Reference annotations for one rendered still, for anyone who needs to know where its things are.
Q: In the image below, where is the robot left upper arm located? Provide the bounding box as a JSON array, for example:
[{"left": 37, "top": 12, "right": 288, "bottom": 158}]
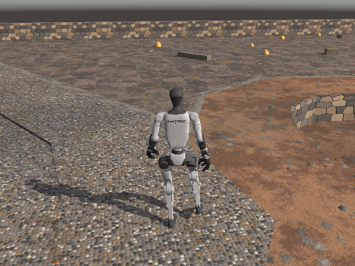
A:
[{"left": 151, "top": 112, "right": 165, "bottom": 142}]

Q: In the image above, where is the robot right thigh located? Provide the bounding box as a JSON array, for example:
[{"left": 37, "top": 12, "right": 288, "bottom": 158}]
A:
[{"left": 185, "top": 154, "right": 197, "bottom": 181}]

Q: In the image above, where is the robot left forearm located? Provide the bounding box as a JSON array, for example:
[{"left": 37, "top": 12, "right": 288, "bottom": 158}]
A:
[{"left": 148, "top": 134, "right": 156, "bottom": 152}]

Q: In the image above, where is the robot left foot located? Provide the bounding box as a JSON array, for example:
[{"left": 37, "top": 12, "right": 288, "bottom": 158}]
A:
[{"left": 168, "top": 214, "right": 176, "bottom": 228}]

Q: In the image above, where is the robot right upper arm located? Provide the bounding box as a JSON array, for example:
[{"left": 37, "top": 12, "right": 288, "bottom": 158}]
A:
[{"left": 188, "top": 111, "right": 203, "bottom": 143}]

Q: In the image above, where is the robot right forearm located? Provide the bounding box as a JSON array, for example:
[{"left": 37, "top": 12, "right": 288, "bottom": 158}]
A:
[{"left": 198, "top": 134, "right": 210, "bottom": 159}]

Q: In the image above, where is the left robot hand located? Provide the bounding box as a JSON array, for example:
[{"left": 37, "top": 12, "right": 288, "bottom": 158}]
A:
[{"left": 146, "top": 150, "right": 159, "bottom": 159}]

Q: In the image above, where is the right robot hand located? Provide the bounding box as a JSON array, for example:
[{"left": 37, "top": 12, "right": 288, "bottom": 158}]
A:
[{"left": 198, "top": 157, "right": 211, "bottom": 171}]

